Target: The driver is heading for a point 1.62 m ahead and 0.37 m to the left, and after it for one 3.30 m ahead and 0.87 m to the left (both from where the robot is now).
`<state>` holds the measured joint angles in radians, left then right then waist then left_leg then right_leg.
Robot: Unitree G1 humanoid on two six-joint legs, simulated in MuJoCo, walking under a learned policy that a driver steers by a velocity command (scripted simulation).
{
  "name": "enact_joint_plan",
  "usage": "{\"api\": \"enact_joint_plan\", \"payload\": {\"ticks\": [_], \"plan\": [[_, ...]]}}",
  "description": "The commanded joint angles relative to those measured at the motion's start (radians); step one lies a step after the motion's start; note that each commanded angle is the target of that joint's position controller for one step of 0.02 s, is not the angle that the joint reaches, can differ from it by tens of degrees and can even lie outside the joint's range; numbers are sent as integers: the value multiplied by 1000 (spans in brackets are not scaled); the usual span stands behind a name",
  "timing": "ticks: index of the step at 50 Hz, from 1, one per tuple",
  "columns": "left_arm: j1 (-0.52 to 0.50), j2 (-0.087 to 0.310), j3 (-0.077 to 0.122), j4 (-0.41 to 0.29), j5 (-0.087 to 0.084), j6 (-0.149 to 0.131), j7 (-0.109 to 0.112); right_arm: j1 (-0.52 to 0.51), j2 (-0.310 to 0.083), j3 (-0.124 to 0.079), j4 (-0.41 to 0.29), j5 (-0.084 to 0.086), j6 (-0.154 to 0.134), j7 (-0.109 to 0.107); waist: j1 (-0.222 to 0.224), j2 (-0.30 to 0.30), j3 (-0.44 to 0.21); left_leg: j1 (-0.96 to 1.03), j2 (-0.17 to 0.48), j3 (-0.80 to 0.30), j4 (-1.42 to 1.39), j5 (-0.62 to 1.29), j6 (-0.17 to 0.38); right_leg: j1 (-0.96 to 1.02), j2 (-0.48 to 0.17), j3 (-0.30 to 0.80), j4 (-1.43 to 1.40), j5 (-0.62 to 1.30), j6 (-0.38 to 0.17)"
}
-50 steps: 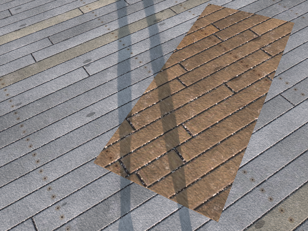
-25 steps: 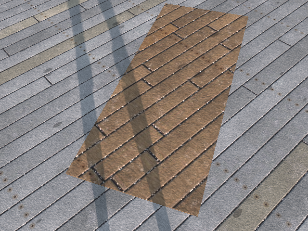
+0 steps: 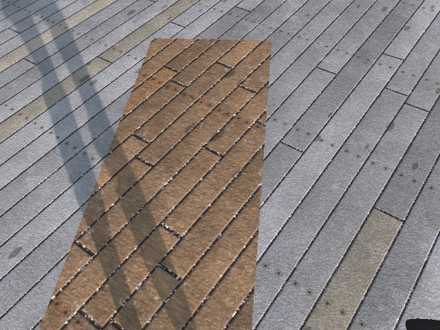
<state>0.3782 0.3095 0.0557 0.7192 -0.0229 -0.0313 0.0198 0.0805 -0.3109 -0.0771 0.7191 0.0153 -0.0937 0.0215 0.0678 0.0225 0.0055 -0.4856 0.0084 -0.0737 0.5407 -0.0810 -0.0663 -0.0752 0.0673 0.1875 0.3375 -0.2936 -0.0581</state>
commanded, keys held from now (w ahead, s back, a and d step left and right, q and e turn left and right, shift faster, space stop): w+q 0.94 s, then w+e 0.06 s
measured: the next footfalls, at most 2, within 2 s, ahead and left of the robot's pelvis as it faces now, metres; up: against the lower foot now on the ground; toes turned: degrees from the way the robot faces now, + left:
left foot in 0.10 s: +0.17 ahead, +0.14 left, +0.00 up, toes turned -2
right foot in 0.56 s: +0.49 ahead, -0.04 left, +0.00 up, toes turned +17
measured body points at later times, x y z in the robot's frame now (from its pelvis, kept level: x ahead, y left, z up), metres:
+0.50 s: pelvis +0.26 +0.05 -0.01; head +0.30 +0.07 +0.44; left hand +0.48 +0.31 -0.07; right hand +0.28 -0.24 -0.12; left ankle +0.13 +0.14 -0.75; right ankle +0.45 -0.06 -0.72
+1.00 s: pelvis +0.52 +0.10 -0.01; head +0.55 +0.13 +0.43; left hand +0.39 +0.37 -0.14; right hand +0.83 +0.00 -0.09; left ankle +0.61 +0.30 -0.71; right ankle +0.45 -0.05 -0.75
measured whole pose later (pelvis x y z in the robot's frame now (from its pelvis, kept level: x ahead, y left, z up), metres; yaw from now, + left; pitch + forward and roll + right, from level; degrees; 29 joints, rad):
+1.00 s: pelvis +0.52 +0.10 -0.01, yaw +28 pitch +1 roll -3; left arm 0.34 0.31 0.07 0.82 -0.02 -0.08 -0.01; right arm 0.08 -0.29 -0.04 0.62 0.02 -0.03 0.05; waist 0.10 0.04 0.06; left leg -0.63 0.08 -0.02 0.66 -0.04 0.03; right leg 0.09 0.02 -0.20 0.22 -0.32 0.02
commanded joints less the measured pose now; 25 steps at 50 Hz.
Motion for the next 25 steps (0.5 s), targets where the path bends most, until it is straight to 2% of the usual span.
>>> {"api": "enact_joint_plan", "payload": {"ticks": [1, 3, 4, 5, 6, 7, 8, 9, 10, 11, 12, 13, 14, 15, 16, 17, 20, 22, 25], "plan": [[22, 168, 44, -35, 5, -12, -4, -125, -81, -7, -99, 7, -34, 11, 23, -181, 51, 3, 8, 36, -34, -6, 36, -18, -280, 207, -100, 44, -153], [12, 159, 41, -29, 5, -7, -9, -66, -103, -11, -84, 8, -37, 10, -12, -189, 49, 78, 2, 68, -74, -38, 83, -6, -288, 187, -58, 177, -140], [4, 143, 33, -31, 7, -5, -8, 5, -121, -22, -61, 4, -36, 5, -50, -169, 11, 170, -25, 91, -113, -44, 110, 8, -249, 138, 30, 331, -118], [5, 115, 23, -31, 17, -6, -6, 124, -154, -36, -34, 1, -38, -1, -104, -125, -81, 344, 17, 27, -109, -39, 157, -30, -197, 73, 209, 441, -87], [19, 78, 6, -66, 23, -14, 0, 267, -242, -55, -18, -15, -40, 0, -136, 65, -221, 631, 198, -286, -130, -100, 280, -258, -84, -31, 535, 309, -17], [55, 63, 0, -85, 18, -32, 3, 331, -259, -60, 16, -6, -34, 18, -120, 273, -233, 783, 331, -662, -268, -306, 380, -553, 17, -69, 786, -228, 41], [-11, 140, 15, -86, -2, -45, -2, 305, -167, -32, 16, 19, -33, 25, -127, 161, -108, 722, 332, -670, -301, -427, 362, -682, -42, -30, 867, -219, 32], [-80, 150, 18, -91, -8, -57, -9, 256, -136, -22, 1, 12, -25, 22, -125, 101, -15, 636, 294, -542, -305, -363, 339, -711, -85, -52, 873, -137, 24], [-130, 135, 14, -98, 8, -70, -14, 237, -117, -14, -10, 0, -15, 18, -124, 35, 18, 573, 245, -455, -320, -266, 324, -707, -110, -73, 837, -71, 21], [-172, 128, 14, -107, 34, -82, -22, 247, -107, -9, -14, -6, -9, 16, -123, 23, 39, 516, 206, -375, -311, -43, 305, -668, -128, -84, 774, -34, 26], [-156, 111, 15, -119, 34, -85, -26, 233, -115, -8, -18, -10, -4, 9, -90, 66, 7, 504, 190, -367, -327, -41, 317, -641, -135, -86, 727, 2, 42], [-154, 104, 14, -114, 38, -84, -27, 225, -103, -5, -24, -6, -1, 4, -86, 65, -1, 477, 166, -345, -349, -33, 318, -613, -140, -94, 689, 19, 55], [-161, 89, 10, -120, 36, -83, -29, 225, -116, -7, -21, -3, 0, -5, -79, 85, 1, 443, 167, -327, -353, 12, 328, -600, -132, -110, 644, 18, 72], [-182, 75, 4, -126, 36, -78, -29, 230, -119, -7, -20, 5, 1, -11, -81, 80, 15, 418, 155, -298, -360, 52, 332, -595, -126, -125, 586, 16, 90], [-223, 69, 1, -137, 44, -79, -28, 250, -116, -7, -12, 13, 3, -17, -95, 58, 33, 401, 134, -262, -358, 126, 319, -595, -114, -137, 521, 53, 102], [-263, 46, -7, -150, 39, -81, -29, 252, -147, -15, -6, 10, 8, -25, -96, 71, 35, 371, 125, -244, -355, 121, 307, -566, -102, -142, 432, 116, 111], [-375, 32, -14, -168, 29, -90, -40, 301, -153, -18, 11, 12, 22, -38, -136, 62, 29, 309, 95, -215, -332, 146, 269, -451, -58, -150, 252, 302, 123], [-412, 45, -9, -175, 19, -93, -45, 332, -156, -20, 22, 19, 30, -44, -143, 63, 25, 310, 112, -248, -309, 111, 256, -391, -40, -134, 195, 354, 118], [-410, 84, 10, -175, 14, -96, -44, 336, -148, -22, 26, 23, 41, -50, -117, 82, 23, 373, 141, -310, -247, 111, 225, -338, -44, -104, 143, 298, 86]]}}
